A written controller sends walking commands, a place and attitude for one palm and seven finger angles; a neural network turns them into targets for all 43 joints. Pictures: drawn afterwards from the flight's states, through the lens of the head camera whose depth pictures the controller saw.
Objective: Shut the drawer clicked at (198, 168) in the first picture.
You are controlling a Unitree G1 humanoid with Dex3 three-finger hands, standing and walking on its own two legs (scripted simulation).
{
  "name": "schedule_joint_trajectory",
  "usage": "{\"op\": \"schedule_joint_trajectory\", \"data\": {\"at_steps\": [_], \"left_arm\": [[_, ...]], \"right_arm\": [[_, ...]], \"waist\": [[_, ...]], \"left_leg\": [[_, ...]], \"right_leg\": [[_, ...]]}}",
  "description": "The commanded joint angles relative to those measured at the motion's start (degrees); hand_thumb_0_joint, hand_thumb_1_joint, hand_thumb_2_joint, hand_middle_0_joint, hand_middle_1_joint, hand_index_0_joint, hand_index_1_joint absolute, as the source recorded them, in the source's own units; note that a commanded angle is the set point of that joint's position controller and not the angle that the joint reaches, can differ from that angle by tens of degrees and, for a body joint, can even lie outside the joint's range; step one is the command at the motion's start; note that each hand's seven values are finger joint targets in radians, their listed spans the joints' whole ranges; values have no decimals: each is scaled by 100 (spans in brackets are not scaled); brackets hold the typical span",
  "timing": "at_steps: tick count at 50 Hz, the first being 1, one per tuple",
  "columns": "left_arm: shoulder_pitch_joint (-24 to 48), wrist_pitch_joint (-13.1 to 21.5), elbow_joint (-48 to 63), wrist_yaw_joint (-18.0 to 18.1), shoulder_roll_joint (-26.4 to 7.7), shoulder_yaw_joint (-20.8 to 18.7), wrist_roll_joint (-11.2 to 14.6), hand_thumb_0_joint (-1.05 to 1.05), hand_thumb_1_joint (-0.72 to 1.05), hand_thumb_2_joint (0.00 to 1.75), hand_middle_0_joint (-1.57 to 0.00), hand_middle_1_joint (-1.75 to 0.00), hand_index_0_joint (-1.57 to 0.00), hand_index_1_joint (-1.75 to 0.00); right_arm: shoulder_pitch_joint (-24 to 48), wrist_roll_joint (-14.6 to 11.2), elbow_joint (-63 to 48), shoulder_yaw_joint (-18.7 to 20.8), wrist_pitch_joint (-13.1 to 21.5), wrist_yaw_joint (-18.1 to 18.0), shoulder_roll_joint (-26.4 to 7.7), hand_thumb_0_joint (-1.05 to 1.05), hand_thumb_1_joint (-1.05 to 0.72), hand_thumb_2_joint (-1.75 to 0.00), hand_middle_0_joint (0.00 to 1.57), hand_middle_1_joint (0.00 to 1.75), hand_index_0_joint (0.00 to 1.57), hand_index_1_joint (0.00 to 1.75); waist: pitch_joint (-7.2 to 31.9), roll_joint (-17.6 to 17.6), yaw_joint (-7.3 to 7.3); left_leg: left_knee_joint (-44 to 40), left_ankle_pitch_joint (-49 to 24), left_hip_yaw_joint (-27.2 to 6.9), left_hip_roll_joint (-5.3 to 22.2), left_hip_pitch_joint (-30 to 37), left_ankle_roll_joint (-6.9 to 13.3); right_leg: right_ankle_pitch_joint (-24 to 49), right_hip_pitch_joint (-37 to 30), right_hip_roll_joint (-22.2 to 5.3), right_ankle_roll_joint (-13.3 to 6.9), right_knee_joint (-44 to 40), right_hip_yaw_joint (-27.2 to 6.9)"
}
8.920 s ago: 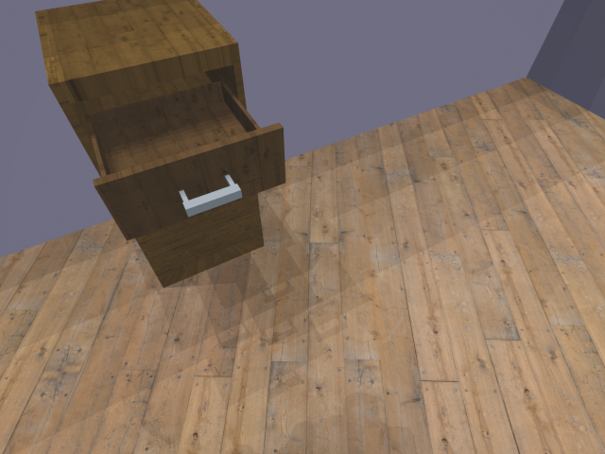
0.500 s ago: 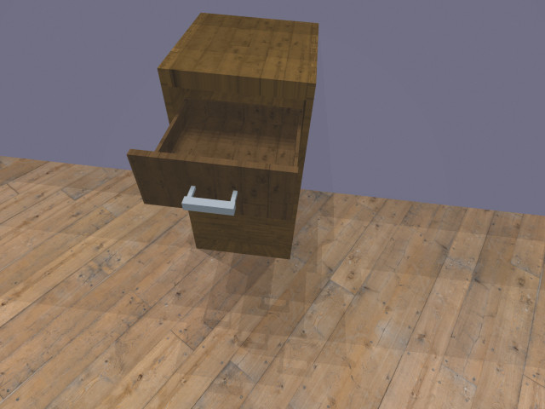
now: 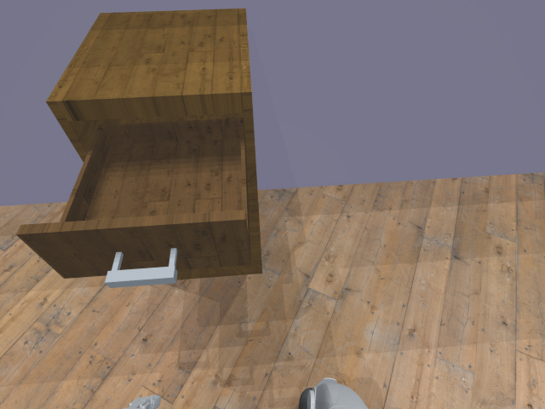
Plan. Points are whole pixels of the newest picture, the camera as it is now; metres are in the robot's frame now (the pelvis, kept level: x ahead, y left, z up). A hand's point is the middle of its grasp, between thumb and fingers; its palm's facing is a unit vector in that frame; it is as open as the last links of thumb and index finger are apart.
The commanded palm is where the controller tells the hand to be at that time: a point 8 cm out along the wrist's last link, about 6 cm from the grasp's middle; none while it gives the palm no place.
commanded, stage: take the last steps up to it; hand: left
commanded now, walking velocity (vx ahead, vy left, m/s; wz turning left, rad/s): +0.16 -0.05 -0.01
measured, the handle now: (144, 266) +0.37 +0.23 -0.06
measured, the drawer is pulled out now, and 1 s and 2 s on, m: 0.30 0.30 0.30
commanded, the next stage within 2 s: come to a stop and stand still in 0.02 s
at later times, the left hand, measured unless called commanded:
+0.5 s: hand out of the picture +0.12 +0.17 -0.16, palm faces +0.10 -0.96 -0.25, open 7.4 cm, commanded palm none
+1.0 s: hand out of the picture +0.04 +0.19 -0.15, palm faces +0.02 -0.97 -0.24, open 7.4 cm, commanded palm none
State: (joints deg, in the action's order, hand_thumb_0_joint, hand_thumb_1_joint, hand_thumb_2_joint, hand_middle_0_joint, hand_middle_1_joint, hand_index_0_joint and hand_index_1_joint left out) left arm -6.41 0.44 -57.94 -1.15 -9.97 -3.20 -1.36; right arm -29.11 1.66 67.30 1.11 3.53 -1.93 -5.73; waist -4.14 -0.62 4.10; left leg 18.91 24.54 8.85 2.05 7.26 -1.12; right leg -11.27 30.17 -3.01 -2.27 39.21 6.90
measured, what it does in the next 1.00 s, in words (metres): steps on the spot: right foot, then left foot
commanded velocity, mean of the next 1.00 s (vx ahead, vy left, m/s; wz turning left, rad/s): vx -0.08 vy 0.04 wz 0.00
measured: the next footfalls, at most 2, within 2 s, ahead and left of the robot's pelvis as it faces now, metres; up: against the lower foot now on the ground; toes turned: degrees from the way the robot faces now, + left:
right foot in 0.04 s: +0.18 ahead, -0.10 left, +0.00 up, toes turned -7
left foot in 0.60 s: +0.07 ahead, +0.13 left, +0.00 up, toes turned +2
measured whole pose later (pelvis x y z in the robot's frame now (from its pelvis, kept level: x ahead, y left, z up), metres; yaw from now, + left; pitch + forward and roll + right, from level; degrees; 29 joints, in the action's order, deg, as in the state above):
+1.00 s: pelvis +0.03 +0.00 +0.01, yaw +0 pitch -1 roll +1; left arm -15.0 -0.1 -64.7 1.8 -8.5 -0.6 -0.9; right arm -11.8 0.2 62.8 1.8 -0.3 -1.9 -10.3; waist -1.8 -2.1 0.5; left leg 24.1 12.4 3.2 0.9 -10.4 -0.7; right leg -16.9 9.1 -0.5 -0.9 26.9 1.0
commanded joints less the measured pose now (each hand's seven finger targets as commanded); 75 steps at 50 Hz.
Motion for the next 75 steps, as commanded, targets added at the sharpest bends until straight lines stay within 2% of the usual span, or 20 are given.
{"op": "schedule_joint_trajectory", "data": {"at_steps": [1, 2, 3, 7, 10, 23, 28, 29, 31, 32, 36, 41, 45, 49, 55, 64, 70, 71, 72, 75], "left_arm": [[-2069, 293, -358, 104, -776, -188, -29, 0, 90, 90, -20, -30, -20, -30], [-2582, 335, -459, 161, -1316, -323, -7, 0, 90, 90, -20, -30, -20, -30], [-2488, 316, -431, 180, -1461, -298, 113, 0, 90, 90, -20, -30, -20, -30], [-779, 285, -22, 263, -588, -48, 103, 0, 90, 90, -20, -30, -20, -30], [-288, 257, 58, 321, -408, 46, 36, 0, 90, 90, -20, -30, -20, -30], [-712, -64, 262, 387, -1018, -247, -52, 0, 90, 90, -20, -30, -20, -30], [-617, -124, 214, 345, -1052, -233, -13, 0, 90, 90, -20, -30, -20, -30], [-620, -134, 206, 329, -938, -201, 16, 0, 90, 90, -20, -30, -20, -30], [-737, -166, 301, 294, -461, -88, 74, 0, 90, 90, -20, -30, -20, -30], [-580, -200, 263, 303, -502, -90, 49, 0, 90, 90, -20, -30, -20, -30], [-1000, -246, -51, 273, -474, -86, 13, 0, 90, 90, -20, -30, -20, -30], [-925, -107, -146, 284, -281, 103, 54, 0, 90, 90, -20, -30, -20, -30], [-1193, 59, -425, 348, -721, 118, 66, 0, 90, 90, -20, -30, -20, -30], [-1017, 65, -474, 346, -590, 182, 76, 0, 90, 90, -20, -30, -20, -30], [-1065, 11, -540, 338, -510, 203, 97, 0, 90, 90, -20, -30, -20, -30], [-1223, 9, -573, 327, -438, 171, 106, 0, 90, 90, -20, -30, -20, -30], [-1369, 52, -652, 338, -268, 203, 116, 0, 90, 90, -20, -30, -20, -30], [-1789, 270, -722, 544, -404, 261, -21, 0, 90, 90, -20, -30, -20, -30], [-1557, 309, -416, 509, -704, 197, 12, 0, 90, 90, -20, -30, -20, -30], [-1260, 301, -262, 429, -527, 218, 49, 0, 90, 90, -20, -30, -20, -30]], "right_arm": [[18, -129, -236, 207, 71, 7, -968, 0, -90, -90, 20, 30, 20, 30], [-287, -197, -345, 180, 82, 35, -615, 0, -90, -90, 20, 30, 20, 30], [-185, -223, -400, 176, 27, 1, -692, 0, -90, -90, 20, 30, 20, 30], [319, -85, -424, 156, -205, 40, -409, 0, -90, -90, 20, 30, 20, 30], [-125, -104, -242, 61, -439, 16, -124, 0, -90, -90, 20, 30, 20, 30], [1604, -103, -1163, 316, -655, 75, -738, 0, -90, -90, 20, 30, 20, 30], [1269, -125, -1061, 282, -519, 72, -707, 0, -90, -90, 20, 30, 20, 30], [1194, -125, -998, 277, -466, 71, -782, 0, -90, -90, 20, 30, 20, 30], [1473, -36, -1200, 339, -413, 45, -1387, 0, -90, -90, 20, 30, 20, 30], [1846, -7, -1289, 284, -448, 30, -1355, 0, -90, -90, 20, 30, 20, 30], [2218, -21, -1218, 171, -388, -72, -1112, 0, -90, -90, 20, 30, 20, 30], [1655, -64, -858, 184, -337, -60, -1123, 0, -90, -90, 20, 30, 20, 30], [1450, -184, -728, 122, -267, -22, -815, 0, -90, -90, 20, 30, 20, 30], [1421, -138, -550, 107, -340, -5, -839, 0, -90, -90, 20, 30, 20, 30], [1263, -116, -291, 11, -357, 23, -754, 0, -90, -90, 20, 30, 20, 30], [840, -97, -166, 2, -368, 4, -616, 0, -90, -90, 20, 30, 20, 30], [701, -113, -129, -11, -297, -29, -568, 0, -90, -90, 20, 30, 20, 30], [1440, -105, -546, -50, -169, 76, -785, 0, -90, -90, 20, 30, 20, 30], [956, -103, -749, -47, -256, 98, -452, 0, -90, -90, 20, 30, 20, 30], [473, -65, -623, -72, -236, 128, -503, 0, -90, -90, 20, 30, 20, 30]], "waist": [[956, 35, -1172], [1669, 1294, -1180], [1815, 992, -1056], [162, 157, -414], [352, 287, -37], [684, 908, -577], [1000, 928, -370], [1003, 651, -340], [696, -1369, -447], [353, -1182, -467], [303, -1006, -688], [498, -587, -489], [725, 242, -371], [427, 998, -350], [-304, 181, -392], [-223, 151, -392], [-64, 86, -398], [-417, 197, -661], [122, 247, -232], [425, -16, -118]], "left_leg": [[2783, -4484, -174, 839, -2052, 363], [4699, -77, -39, -106, -3307, 130], [5748, 1047, -688, -116, -3337, 227], [5401, -195, -999, 502, -3153, 173], [4026, -357, -897, 406, -2333, -26], [3096, 156, -990, -34, -2970, -204], [820, -1012, -668, -189, -1655, -98], [307, -1411, -756, -20, -1166, -42], [-367, -2574, -2326, 1548, -1561, 616], [-609, -2463, -2268, 1693, -2433, 939], [-333, -2994, -1586, 1099, -2255, 950], [69, -3720, -1555, 1010, -1218, 900], [529, -2599, -1074, 330, -1618, 196], [289, -1939, -982, 319, -1356, 105], [-63, -1332, -1035, 277, -1599, 109], [-29, -1139, -1001, 268, -1695, 100], [-24, -1505, -1043, 339, -1628, 107], [1373, -1509, -773, 336, -2448, -43], [1441, -562, -894, 177, -2334, 53], [1069, -1254, -908, 172, -1828, 116]], "right_leg": [[1507, -3574, -266, -406, -774, -446], [3083, -4682, -1924, -1116, -1161, -2687], [3183, -4193, -2356, -1517, -1738, -3097], [1731, -1350, -1666, -960, -2495, -1654], [2488, -635, -1280, -673, -2442, -729], [3043, -2013, -1680, -1065, -1814, -1392], [1694, -1788, -1259, -579, -1532, -1276], [1025, -1468, -985, -344, -1304, -1120], [-1026, -799, -27, 185, -346, -273], [-1603, -1075, 73, 200, 357, -495], [-1315, -1010, 187, 218, 1284, -817], [-1007, -1319, 84, 367, -726, -565], [2253, -2368, -669, 53, -1702, -1316], [1187, -1857, -487, 30, -1959, -1201], [-655, -1446, -322, 61, -2438, -1300], [-1081, -1427, -278, 30, -2561, -1302], [-418, -1574, -246, 24, -2357, -1208], [2229, -1640, -652, 195, -2140, -1503], [1319, -1710, -1002, -119, -2222, -1760], [-384, -1388, -465, -246, -1937, -1271]]}}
